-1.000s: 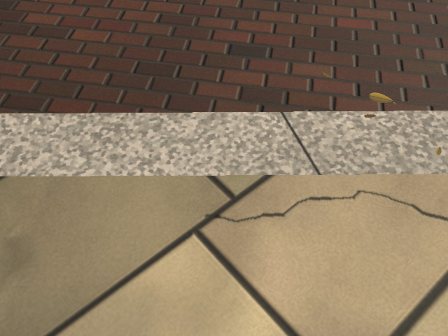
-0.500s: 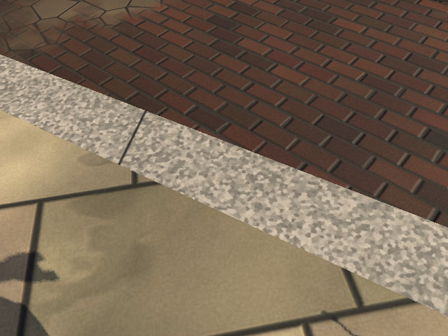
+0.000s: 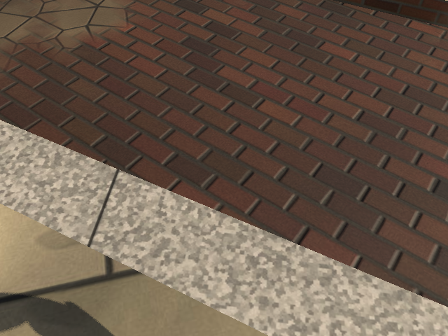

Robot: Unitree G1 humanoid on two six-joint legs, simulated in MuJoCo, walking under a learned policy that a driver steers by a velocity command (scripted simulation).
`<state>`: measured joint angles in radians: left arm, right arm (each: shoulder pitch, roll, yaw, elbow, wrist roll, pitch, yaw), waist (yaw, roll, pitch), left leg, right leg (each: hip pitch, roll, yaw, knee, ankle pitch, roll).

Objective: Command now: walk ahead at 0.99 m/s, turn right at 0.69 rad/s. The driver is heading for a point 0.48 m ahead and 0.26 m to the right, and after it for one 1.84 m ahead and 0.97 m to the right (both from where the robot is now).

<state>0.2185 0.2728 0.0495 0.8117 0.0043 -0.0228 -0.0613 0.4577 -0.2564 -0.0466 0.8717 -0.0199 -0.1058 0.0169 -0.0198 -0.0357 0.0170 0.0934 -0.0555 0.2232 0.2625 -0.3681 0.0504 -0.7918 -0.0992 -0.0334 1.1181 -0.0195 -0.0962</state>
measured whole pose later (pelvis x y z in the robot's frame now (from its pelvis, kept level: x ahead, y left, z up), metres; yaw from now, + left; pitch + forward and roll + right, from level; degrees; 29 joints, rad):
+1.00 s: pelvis +0.82 -0.22 -0.03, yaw -52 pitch +1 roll +2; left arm -0.06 0.33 0.05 0.66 0.05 -0.02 -0.10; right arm 0.64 -0.32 -0.04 0.95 -0.03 -0.12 0.00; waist -0.12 -0.04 0.03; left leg 0.19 0.00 0.26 0.34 -0.53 -0.04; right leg -0.76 -0.03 0.02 0.76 0.38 -0.16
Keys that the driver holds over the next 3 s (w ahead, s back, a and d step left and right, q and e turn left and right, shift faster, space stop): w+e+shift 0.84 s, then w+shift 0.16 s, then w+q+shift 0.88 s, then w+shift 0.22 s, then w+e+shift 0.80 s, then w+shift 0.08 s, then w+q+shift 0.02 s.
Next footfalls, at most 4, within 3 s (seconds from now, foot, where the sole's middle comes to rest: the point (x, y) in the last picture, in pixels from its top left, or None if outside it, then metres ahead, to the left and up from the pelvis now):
0.16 right None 0.35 -0.03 -0.77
0.60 left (231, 249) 0.79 -0.02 -0.77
1.16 right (353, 237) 0.93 -0.50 -0.93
1.52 left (376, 161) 1.32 -0.69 -0.93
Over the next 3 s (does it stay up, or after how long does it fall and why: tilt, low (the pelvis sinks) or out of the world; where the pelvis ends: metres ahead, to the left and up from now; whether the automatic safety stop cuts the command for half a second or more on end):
stays up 2.36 -1.18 -0.16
